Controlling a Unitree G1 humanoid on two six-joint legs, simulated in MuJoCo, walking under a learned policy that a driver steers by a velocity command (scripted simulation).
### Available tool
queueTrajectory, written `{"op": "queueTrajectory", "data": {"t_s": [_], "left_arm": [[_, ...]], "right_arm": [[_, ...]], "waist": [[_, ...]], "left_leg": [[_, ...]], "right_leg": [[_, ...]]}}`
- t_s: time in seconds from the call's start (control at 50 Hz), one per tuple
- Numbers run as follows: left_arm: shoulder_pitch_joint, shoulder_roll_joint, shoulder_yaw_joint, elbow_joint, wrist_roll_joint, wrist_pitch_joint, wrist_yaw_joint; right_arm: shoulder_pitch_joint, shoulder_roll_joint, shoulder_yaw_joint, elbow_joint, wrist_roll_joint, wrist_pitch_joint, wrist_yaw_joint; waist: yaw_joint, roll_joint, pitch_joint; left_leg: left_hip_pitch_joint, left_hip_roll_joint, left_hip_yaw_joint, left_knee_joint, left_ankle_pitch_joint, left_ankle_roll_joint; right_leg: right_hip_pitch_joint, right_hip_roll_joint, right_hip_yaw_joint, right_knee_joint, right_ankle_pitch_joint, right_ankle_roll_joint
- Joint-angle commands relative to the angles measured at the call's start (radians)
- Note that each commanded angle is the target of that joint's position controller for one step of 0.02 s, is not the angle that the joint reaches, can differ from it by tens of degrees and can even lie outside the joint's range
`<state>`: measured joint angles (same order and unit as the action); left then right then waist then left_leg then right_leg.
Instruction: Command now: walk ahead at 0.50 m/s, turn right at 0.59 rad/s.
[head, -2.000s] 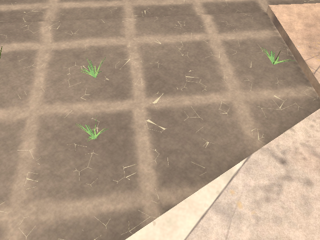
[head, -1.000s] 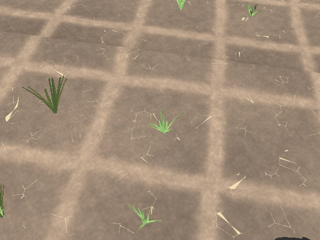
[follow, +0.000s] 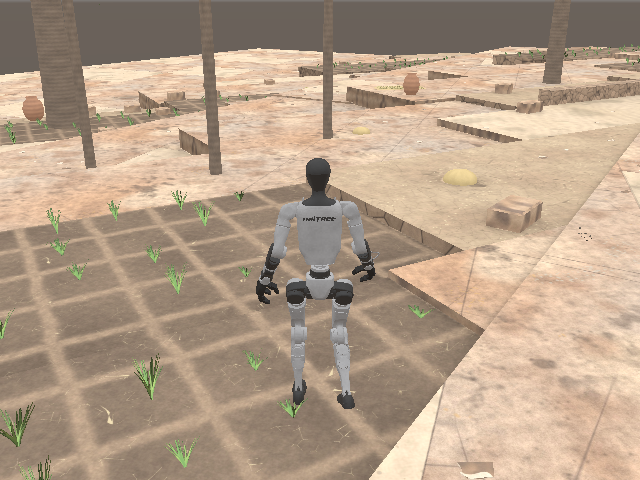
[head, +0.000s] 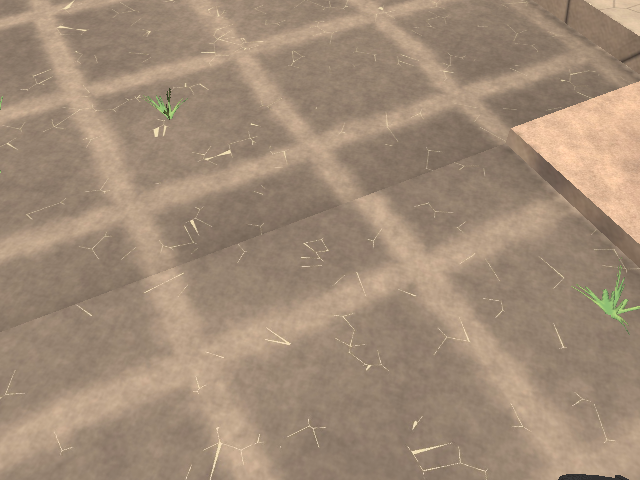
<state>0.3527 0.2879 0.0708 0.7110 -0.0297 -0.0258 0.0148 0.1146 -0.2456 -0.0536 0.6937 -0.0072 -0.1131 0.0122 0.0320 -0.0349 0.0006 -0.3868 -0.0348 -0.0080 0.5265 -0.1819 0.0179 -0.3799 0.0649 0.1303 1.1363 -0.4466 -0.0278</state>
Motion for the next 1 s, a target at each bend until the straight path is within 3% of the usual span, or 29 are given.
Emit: {"op": "queueTrajectory", "data": {"t_s": [0.02, 0.08, 0.2, 0.26, 0.32, 0.36, 0.38, 0.4, 0.42, 0.44, 0.46, 0.48, 0.5, 0.52, 0.54, 0.58, 0.62, 0.68, 0.78, 0.84, 0.9, 0.92, 0.94, 0.96, 0.98, 1.0], "left_arm": [[-0.078, 0.114, 0.034, -0.115, 0.009, -0.012, -0.004], [-0.078, 0.063, 0.025, -0.122, 0.002, 0.001, -0.014], [-0.202, 0.029, 0.006, -0.148, 0.008, -0.008, -0.03], [-0.308, 0.009, -0.009, -0.172, 0.009, -0.021, -0.048], [-0.379, 0.019, -0.011, -0.203, 0.005, -0.028, -0.062], [-0.367, 0.044, -0.002, -0.21, 0.011, -0.03, -0.067], [-0.308, 0.069, 0.01, -0.196, 0.016, -0.03, -0.065], [-0.168, 0.106, 0.033, -0.154, 0.02, -0.028, -0.06], [-0.01, 0.165, 0.06, -0.109, 0.022, -0.023, -0.046], [0.096, 0.282, 0.08, -0.094, 0.034, -0.021, -0.032], [0.111, 0.242, 0.064, -0.098, 0.025, -0.024, -0.033], [0.057, 0.184, 0.042, -0.09, 0.026, -0.03, -0.039], [-0.003, 0.15, 0.031, -0.088, 0.022, -0.034, -0.039], [-0.064, 0.118, 0.021, -0.085, 0.022, -0.037, -0.042], [-0.104, 0.09, 0.012, -0.088, 0.028, -0.043, -0.045], [-0.131, 0.086, 0.012, -0.081, 0.031, -0.057, -0.046], [-0.126, 0.104, 0.017, -0.06, 0.03, -0.07, -0.042], [-0.088, 0.115, 0.019, -0.025, 0.028, -0.07, -0.027], [-0.01, 0.155, 0.028, 0.032, 0.015, -0.061, -0.018], [0.016, 0.166, 0.033, 0.066, 0.007, -0.05, -0.014], [0.002, 0.182, 0.039, 0.084, 0.005, -0.034, -0.007], [-0.011, 0.177, 0.035, 0.086, 0.008, -0.027, -0.005], [0.002, 0.139, 0.019, 0.081, 0.019, -0.023, -0.001], [0.116, 0.049, -0.011, 0.055, 0.031, -0.037, -0.006], [0.12, 0.034, -0.019, 0.068, 0.022, -0.055, -0.01], [0.035, 0.133, 0.006, 0.052, -0.004, -0.069, -0.016]], "right_arm": [[0.1, -0.103, -0.031, -0.02, -0.005, 0.007, -0.008], [0.104, -0.112, -0.035, 0.01, 0.001, -0.004, -0.004], [0.139, -0.165, -0.047, 0.066, 0.004, 0.002, -0.009], [0.186, -0.192, -0.049, 0.096, 0.017, 0.012, -0.007], [0.236, -0.218, -0.052, 0.131, 0.034, 0.027, -0.004], [0.238, -0.238, -0.056, 0.147, 0.043, 0.04, -0.007], [0.232, -0.252, -0.058, 0.152, 0.046, 0.045, -0.01], [0.221, -0.25, -0.054, 0.156, 0.048, 0.051, -0.014], [0.223, -0.221, -0.04, 0.146, 0.034, 0.047, -0.021], [0.284, -0.111, 0.0, 0.096, 0.001, 0.03, -0.013], [0.294, -0.125, 0.004, 0.117, 0.012, 0.005, -0.004], [0.205, -0.199, -0.021, 0.09, 0.049, -0.004, 0.004], [0.142, -0.188, -0.016, 0.071, 0.055, -0.008, 0.003], [0.123, -0.175, -0.017, 0.075, 0.036, -0.005, -0.003], [0.138, -0.173, -0.022, 0.082, 0.024, 0.006, -0.006], [0.186, -0.135, -0.016, 0.099, 0.021, 0.03, -0.003], [0.158, -0.12, -0.014, 0.09, 0.014, 0.045, -0.008], [0.052, -0.103, -0.007, 0.059, 0.007, 0.044, -0.007], [-0.103, -0.09, 0.007, 0.019, 0.02, 0.031, 0.017], [-0.147, -0.11, 0.004, -0.01, 0.022, 0.025, 0.032], [-0.082, -0.141, -0.008, -0.002, 0.018, 0.018, 0.037], [0.02, -0.166, -0.024, 0.028, 0.015, 0.017, 0.032], [0.179, -0.219, -0.048, 0.07, 0.012, 0.017, 0.023], [0.294, -0.324, -0.071, 0.083, -0.005, 0.02, 0.018], [0.34, -0.279, -0.061, 0.1, 0.015, 0.025, 0.024], [0.285, -0.221, -0.04, 0.091, 0.023, 0.024, 0.025]], "waist": [[-0.07, 0.136, -0.007], [-0.052, 0.151, 0.009], [-0.079, 0.105, 0.025], [-0.114, 0.09, 0.057], [-0.122, 0.098, 0.087], [-0.089, 0.122, 0.07], [-0.044, 0.14, 0.024], [0.038, 0.13, -0.059], [0.106, 0.105, -0.16], [0.085, -0.129, -0.308], [0.088, -0.167, -0.454], [0.09, -0.102, -0.306], [0.064, -0.079, -0.176], [0.026, -0.03, -0.102], [-0.011, -0.045, -0.067], [-0.052, -0.056, -0.058], [-0.062, -0.04, -0.025], [-0.033, -0.023, 0.019], [0.027, -0.026, 0.062], [0.03, -0.029, 0.077], [-0.016, -0.047, 0.038], [-0.072, -0.038, -0.025], [-0.132, 0.0, -0.146], [-0.114, 0.205, -0.315], [-0.13, 0.339, -0.391], [-0.14, 0.232, -0.259]], "left_leg": [[0.331, 0.305, -0.349, -0.279, -0.058, 0.148], [0.272, 0.276, -0.204, -0.336, 0.077, 0.158], [0.317, 0.267, -0.016, -0.362, 0.265, 0.159], [0.331, 0.268, 0.033, -0.369, 0.25, 0.154], [0.41, 0.308, 0.032, -0.351, 0.293, 0.151], [0.459, 0.324, 0.046, -0.284, 0.489, 0.137], [0.466, 0.315, 0.068, -0.201, 0.665, 0.123], [0.427, 0.283, 0.112, -0.042, 0.788, 0.098], [0.255, 0.243, 0.14, 0.175, 0.666, 0.059], [-0.161, 0.104, 0.149, 0.583, 0.072, -0.009], [-0.284, 0.027, -0.037, 0.768, -0.409, -0.014], [-0.377, 0.087, -0.073, 0.819, -0.36, -0.007], [-0.389, 0.129, -0.046, 0.772, -0.276, 0.002], [-0.355, 0.16, -0.036, 0.702, -0.207, -0.002], [-0.29, 0.184, -0.043, 0.651, -0.155, -0.007], [-0.211, 0.189, -0.04, 0.612, -0.097, -0.023], [-0.232, 0.19, -0.038, 0.543, -0.031, -0.043], [-0.278, 0.185, -0.039, 0.353, 0.137, -0.055], [-0.219, 0.132, -0.012, 0.096, 0.293, -0.043], [-0.24, 0.122, -0.026, 0.024, 0.226, -0.008], [-0.13, 0.087, 0.008, -0.02, 0.117, 0.034], [0.015, 0.051, 0.044, -0.042, 0.112, 0.058], [0.263, 0.087, 0.01, -0.013, 0.152, 0.095], [0.665, 0.341, -0.375, -0.011, 0.085, 0.238], [0.772, 0.42, -0.725, -0.202, -0.122, 0.311], [0.68, 0.398, -0.648, -0.236, -0.253, 0.261]], "right_leg": [[-0.372, -0.14, 0.016, 0.091, 0.11, 0.014], [-0.344, -0.162, -0.018, 0.038, 0.165, 0.022], [-0.35, -0.166, -0.044, -0.249, 0.395, 0.034], [-0.292, -0.144, -0.099, -0.414, 0.456, 0.02], [-0.278, -0.127, -0.129, -0.512, 0.388, -0.007], [-0.21, -0.096, -0.158, -0.56, 0.3, -0.041], [-0.102, -0.063, -0.183, -0.588, 0.284, -0.063], [0.107, -0.028, -0.21, -0.645, 0.347, -0.094], [0.393, -0.072, -0.138, -0.611, 0.401, -0.127], [0.79, -0.354, 0.318, -0.621, 0.344, -0.271], [0.833, -0.475, 0.641, -0.774, 0.294, -0.354], [0.725, -0.43, 0.488, -0.792, 0.284, -0.303], [0.572, -0.377, 0.33, -0.805, 0.338, -0.263], [0.435, -0.329, 0.232, -0.833, 0.396, -0.235], [0.332, -0.296, 0.169, -0.869, 0.451, -0.22], [0.232, -0.28, 0.121, -0.937, 0.473, -0.233], [0.193, -0.276, 0.071, -0.978, 0.504, -0.242], [0.206, -0.256, 0.006, -1.001, 0.497, -0.22], [0.244, -0.263, -0.036, -0.998, 0.411, -0.186], [0.345, -0.31, -0.017, -0.949, 0.425, -0.169], [0.412, -0.321, -0.016, -0.847, 0.607, -0.136], [0.403, -0.28, -0.051, -0.718, 0.763, -0.114], [0.308, -0.222, -0.099, -0.498, 0.748, -0.081], [-0.056, -0.093, -0.154, -0.103, 0.405, -0.008], [-0.27, 0.004, -0.056, 0.096, -0.123, 0.016], [-0.375, -0.062, 0.0, 0.182, -0.095, -0.001]]}}
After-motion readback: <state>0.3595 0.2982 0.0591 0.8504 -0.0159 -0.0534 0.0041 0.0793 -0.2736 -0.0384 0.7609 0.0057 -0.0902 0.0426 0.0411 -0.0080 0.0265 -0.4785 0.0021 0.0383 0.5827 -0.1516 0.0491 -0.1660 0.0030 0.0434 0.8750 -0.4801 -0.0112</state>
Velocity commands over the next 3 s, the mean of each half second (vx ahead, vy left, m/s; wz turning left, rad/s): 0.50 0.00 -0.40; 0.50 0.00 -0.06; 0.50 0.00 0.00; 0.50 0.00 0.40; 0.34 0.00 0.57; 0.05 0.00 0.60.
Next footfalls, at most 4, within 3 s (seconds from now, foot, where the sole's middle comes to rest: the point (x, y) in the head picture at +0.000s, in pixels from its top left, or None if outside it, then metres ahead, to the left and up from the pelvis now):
0.42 right None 0.35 -0.18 -0.77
0.94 left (340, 389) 0.68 -0.01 -0.77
1.48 right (461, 305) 0.92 -0.30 -0.77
2.02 left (372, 217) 1.21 -0.09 -0.77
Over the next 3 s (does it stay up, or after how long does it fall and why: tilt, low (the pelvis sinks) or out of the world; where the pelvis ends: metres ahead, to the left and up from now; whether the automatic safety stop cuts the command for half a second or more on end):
stays up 1.34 -0.17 -0.05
